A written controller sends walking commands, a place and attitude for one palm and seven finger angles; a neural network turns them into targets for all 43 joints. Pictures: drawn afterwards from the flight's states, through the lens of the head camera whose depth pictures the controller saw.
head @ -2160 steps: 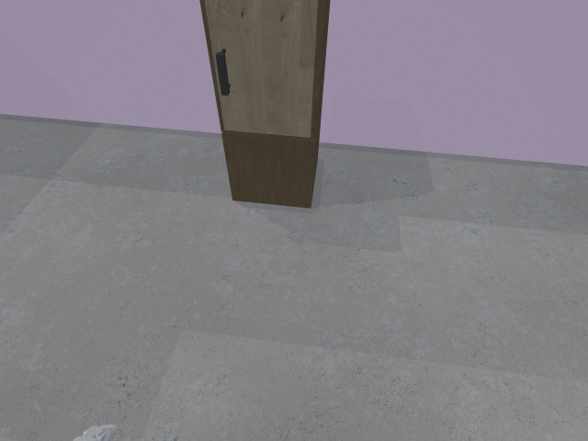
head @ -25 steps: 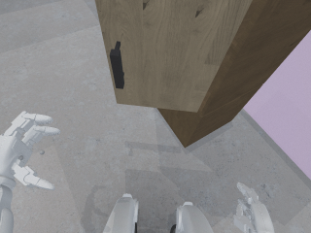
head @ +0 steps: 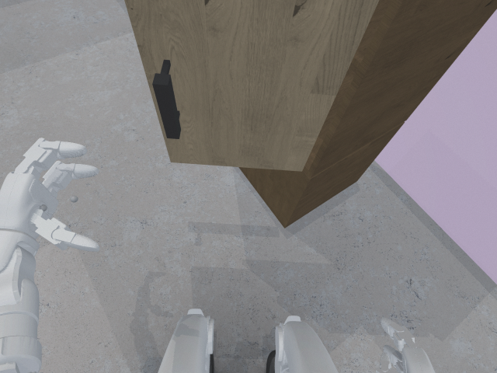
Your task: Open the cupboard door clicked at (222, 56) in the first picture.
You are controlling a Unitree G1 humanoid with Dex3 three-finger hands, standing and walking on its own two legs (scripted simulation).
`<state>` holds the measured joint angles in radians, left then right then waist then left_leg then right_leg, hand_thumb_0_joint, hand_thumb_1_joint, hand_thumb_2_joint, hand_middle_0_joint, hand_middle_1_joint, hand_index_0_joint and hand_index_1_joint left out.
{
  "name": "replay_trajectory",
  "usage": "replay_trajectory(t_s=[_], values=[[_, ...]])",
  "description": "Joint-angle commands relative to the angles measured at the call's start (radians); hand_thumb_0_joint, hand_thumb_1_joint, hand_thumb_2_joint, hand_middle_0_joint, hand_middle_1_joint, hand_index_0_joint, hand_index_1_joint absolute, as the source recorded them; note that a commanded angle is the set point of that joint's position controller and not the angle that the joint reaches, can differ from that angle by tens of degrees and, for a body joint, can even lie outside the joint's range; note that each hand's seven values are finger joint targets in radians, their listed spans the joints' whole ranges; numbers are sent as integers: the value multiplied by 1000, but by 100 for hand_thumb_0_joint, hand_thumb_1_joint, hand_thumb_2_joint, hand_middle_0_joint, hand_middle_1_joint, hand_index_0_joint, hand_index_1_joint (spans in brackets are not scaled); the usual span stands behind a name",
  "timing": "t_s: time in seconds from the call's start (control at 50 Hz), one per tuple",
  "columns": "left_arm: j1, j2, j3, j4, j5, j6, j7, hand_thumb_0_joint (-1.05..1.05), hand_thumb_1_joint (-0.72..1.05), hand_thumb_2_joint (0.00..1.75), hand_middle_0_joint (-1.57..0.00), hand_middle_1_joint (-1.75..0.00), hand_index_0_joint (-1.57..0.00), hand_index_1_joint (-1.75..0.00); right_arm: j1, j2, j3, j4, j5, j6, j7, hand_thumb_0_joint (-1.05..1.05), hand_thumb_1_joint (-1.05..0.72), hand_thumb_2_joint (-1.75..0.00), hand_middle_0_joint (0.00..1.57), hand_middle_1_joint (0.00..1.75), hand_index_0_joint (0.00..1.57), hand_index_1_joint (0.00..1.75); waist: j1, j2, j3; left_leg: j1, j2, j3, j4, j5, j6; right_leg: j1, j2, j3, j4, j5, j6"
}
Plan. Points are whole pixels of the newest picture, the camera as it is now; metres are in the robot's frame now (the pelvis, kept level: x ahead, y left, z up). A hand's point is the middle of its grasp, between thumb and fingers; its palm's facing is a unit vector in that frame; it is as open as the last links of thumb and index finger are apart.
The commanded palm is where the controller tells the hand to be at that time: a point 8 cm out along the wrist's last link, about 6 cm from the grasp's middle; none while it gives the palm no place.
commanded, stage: move the hooked fingers beside the handle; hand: left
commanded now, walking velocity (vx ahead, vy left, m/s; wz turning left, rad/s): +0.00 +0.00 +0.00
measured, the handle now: (170, 101) +0.56 +0.16 +0.03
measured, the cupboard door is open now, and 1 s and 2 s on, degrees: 54 54 54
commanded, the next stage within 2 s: slide the fingers in behind the handle in 1.84 s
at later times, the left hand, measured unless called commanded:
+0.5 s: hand (103, 160) +0.43 +0.25 +0.03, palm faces -0.01 -1.00 -0.03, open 14.0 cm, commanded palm +0.41 +0.29 +0.03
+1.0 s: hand (122, 125) +0.50 +0.24 +0.03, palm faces -0.01 -1.00 -0.03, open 14.0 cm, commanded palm +0.49 +0.27 +0.02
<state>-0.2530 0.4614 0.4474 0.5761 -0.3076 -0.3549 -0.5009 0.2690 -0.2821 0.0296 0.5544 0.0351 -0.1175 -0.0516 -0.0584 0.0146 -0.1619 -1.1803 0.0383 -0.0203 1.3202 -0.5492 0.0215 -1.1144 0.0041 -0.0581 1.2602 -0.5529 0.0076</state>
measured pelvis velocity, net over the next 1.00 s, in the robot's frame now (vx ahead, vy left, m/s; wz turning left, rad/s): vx -0.01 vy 0.00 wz -0.03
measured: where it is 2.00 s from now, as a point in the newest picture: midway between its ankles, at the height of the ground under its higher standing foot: outside the picture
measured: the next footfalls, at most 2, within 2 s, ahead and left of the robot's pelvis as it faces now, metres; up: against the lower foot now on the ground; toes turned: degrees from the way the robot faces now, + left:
none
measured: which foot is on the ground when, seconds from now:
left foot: down 0.00-1.00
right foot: down 0.00-1.00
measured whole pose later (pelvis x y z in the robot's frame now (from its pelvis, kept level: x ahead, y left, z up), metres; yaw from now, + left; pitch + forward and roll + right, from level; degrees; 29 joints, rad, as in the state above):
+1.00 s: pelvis -0.01 +0.00 -0.03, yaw -2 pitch +29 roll -5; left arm -0.87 0.63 0.49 1.10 -0.12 -0.41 -0.41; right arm 0.32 -0.29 0.05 0.61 -0.01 0.03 -0.02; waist -0.17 0.03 -0.14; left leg -1.38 0.06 -0.03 1.43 -0.56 0.02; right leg -1.31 0.02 -0.07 1.35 -0.55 0.00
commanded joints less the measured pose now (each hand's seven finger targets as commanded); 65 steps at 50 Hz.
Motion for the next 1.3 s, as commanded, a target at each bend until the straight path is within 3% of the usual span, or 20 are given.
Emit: replay_trajectory(t_s=[0.0,0.06,0.18,0.28,0.34,0.4,0.44,0.5,0.62,0.68,0.76,0.8,0.88,0.9,0.94,0.98,1.02,1.06,1.22,1.28], values=[[-279,221,29,-188,-12,-88,-11,0,-50,30,-30,-120,-30,-120,57,-175,-84,-88,1,-30,-12,0,-90,-90,20,30,20,30,0,137,-423,429,-6,-48,-185,356,-4,101,27,4,-150,228,-38],[-340,215,21,-119,5,-87,8,0,-50,30,-30,-120,-30,-120,65,-178,-87,-69,-1,-20,-14,0,-90,-90,20,30,20,30,-10,113,-385,402,-8,-51,-187,306,-4,75,23,2,-152,196,-37],[-387,280,75,-78,27,-110,36,0,-50,30,-30,-120,-30,-120,83,-174,-83,-64,-8,5,-9,0,-90,-90,20,30,20,30,7,106,-453,397,-12,-37,-165,376,0,133,27,13,-137,259,-41],[-488,275,60,23,45,-114,43,0,-50,30,-30,-120,-30,-120,94,-174,-78,-54,-9,26,-3,0,-90,-90,20,30,20,30,-14,105,-416,358,-11,-33,-152,333,3,108,32,15,-134,241,-39],[-549,271,38,69,66,-119,39,0,-50,30,-30,-120,-30,-120,103,-178,-79,-42,-11,39,-1,0,-90,-90,20,30,20,30,-27,117,-426,365,-8,-35,-145,341,2,86,28,16,-130,250,-36],[-590,312,65,112,72,-127,34,0,-50,30,-30,-120,-30,-120,117,-184,-78,-36,-13,51,0,0,-90,-90,20,30,20,30,-25,102,-453,362,-7,-35,-133,343,4,89,33,19,-123,251,-38],[-665,288,31,120,83,-132,36,0,-50,30,-30,-120,-30,-120,117,-181,-77,-29,-15,56,1,0,-90,-90,20,30,20,30,-43,122,-452,364,-7,-41,-125,342,6,62,29,17,-117,248,-36],[-690,325,60,166,87,-134,40,0,-50,30,-30,-120,-30,-120,131,-185,-76,-20,-18,69,2,0,-90,-90,20,30,20,30,-44,99,-475,350,-7,-38,-112,338,10,73,33,23,-116,250,-34],[-810,389,79,233,120,-140,53,0,-50,30,-30,-120,-30,-120,147,-190,-68,-8,-24,90,3,0,-90,-90,20,30,20,30,-62,123,-482,309,-5,-42,-89,319,13,51,35,24,-98,234,-34],[-854,350,41,232,122,-143,56,0,-50,30,-30,-120,-30,-120,159,-189,-68,-8,-27,98,7,0,-90,-90,20,30,20,30,-78,156,-497,360,-3,-55,-87,349,12,6,38,15,-92,237,-38],[-906,396,60,303,142,-122,73,0,-50,30,-30,-120,-30,-120,172,-198,-61,5,-30,115,8,0,-90,-90,20,30,20,30,-93,134,-479,298,-1,-53,-74,310,16,4,36,19,-94,217,-31],[-916,452,94,331,153,-117,79,0,-50,30,-30,-120,-30,-120,180,-202,-53,-2,-33,121,7,0,-90,-90,20,30,20,30,-87,123,-492,261,-2,-50,-67,297,19,28,40,22,-87,214,-31],[-1001,444,69,290,169,-131,91,0,-50,30,-30,-120,-30,-120,196,-201,-54,0,-41,128,13,0,-90,-90,20,30,20,30,-105,197,-547,338,2,-68,-59,350,15,-26,43,11,-68,227,-38],[-1000,466,86,279,172,-136,93,0,-50,30,-30,-120,-30,-120,202,-207,-55,3,-44,133,14,0,-90,-90,20,30,20,30,-94,223,-583,370,5,-74,-59,383,8,-29,41,9,-64,240,-39],[-989,441,70,339,174,-118,93,0,-50,30,-30,-120,-30,-120,205,-204,-52,8,-43,142,20,0,-90,-90,20,30,20,30,-110,194,-534,340,7,-72,-55,365,10,-43,43,6,-73,233,-36],[-1001,462,82,399,177,-99,96,0,-50,30,-30,-120,-30,-120,218,-207,-44,8,-42,149,18,0,-90,-90,20,30,20,30,-127,147,-491,275,7,-70,-45,334,20,-40,46,7,-70,227,-32],[-1063,492,73,388,196,-88,98,0,-50,30,-30,-120,-30,-120,220,-213,-39,5,-45,156,16,0,-90,-90,20,30,20,30,-136,171,-499,249,7,-66,-39,310,21,-41,44,12,-68,215,-31],[-1044,522,94,375,206,-90,102,0,-50,30,-30,-120,-30,-120,223,-211,-37,-3,-48,160,18,0,-90,-90,20,30,20,30,-119,196,-529,263,8,-67,-38,332,18,-30,45,9,-59,224,-35],[-1022,471,83,270,186,-97,97,0,-50,30,-30,-120,-30,-120,233,-210,-51,-2,-48,178,31,0,-90,-90,20,30,20,30,-106,260,-609,417,18,-94,-57,435,2,-71,46,-4,-58,259,-38],[-1006,439,71,261,184,-94,109,0,-50,30,-30,-120,-30,-120,238,-204,-53,3,-47,181,34,0,-90,-90,20,30,20,30,-111,238,-582,434,20,-101,-68,441,2,-80,48,-10,-65,258,-39]])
